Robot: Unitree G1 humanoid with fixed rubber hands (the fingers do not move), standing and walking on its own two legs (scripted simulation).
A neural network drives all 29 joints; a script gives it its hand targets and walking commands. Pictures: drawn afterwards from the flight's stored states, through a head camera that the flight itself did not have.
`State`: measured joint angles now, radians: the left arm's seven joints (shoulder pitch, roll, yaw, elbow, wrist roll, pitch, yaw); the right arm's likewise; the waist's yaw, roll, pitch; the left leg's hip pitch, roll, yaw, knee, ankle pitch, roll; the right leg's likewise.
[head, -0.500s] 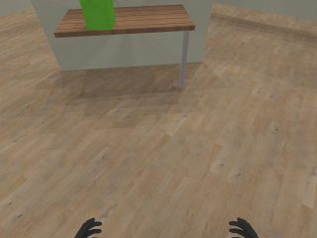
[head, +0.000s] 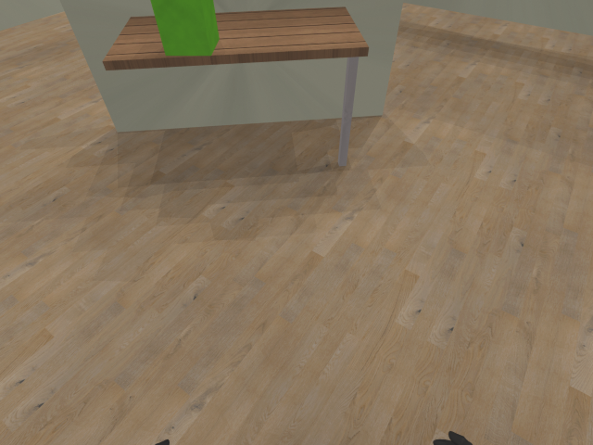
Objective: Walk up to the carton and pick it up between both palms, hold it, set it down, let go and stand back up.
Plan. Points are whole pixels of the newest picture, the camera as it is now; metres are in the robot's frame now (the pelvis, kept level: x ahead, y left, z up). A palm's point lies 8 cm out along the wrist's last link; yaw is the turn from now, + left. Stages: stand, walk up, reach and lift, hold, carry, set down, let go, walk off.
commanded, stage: stand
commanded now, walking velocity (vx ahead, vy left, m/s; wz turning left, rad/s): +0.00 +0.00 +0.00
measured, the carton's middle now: (185, 11) +1.62 +0.47 +0.01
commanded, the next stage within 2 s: walk up in 1.62 s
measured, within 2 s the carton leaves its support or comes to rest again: neither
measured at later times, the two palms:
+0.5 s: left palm out of the picture +0.11 +0.23 -0.11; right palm out of the picture +0.11 -0.23 -0.11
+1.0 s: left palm out of the picture +0.07 +0.24 -0.12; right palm out of the picture +0.06 -0.23 -0.11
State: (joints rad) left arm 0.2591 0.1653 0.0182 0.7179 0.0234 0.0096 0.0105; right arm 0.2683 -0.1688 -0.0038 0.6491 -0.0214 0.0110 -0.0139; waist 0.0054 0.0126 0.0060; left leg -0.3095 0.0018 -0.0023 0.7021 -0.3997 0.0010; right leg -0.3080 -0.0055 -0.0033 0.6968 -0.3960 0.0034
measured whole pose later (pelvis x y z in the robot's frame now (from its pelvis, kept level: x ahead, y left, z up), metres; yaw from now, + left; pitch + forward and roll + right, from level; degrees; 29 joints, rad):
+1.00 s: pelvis +0.02 +0.01 +0.01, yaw -1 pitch -2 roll +0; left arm 0.26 0.17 0.05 0.93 0.01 0.02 0.03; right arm 0.32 -0.17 -0.02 0.85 -0.02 0.00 -0.04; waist 0.00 0.00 0.05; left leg -0.16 0.00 0.01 0.57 -0.37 0.01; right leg -0.15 -0.01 0.00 0.56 -0.36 0.02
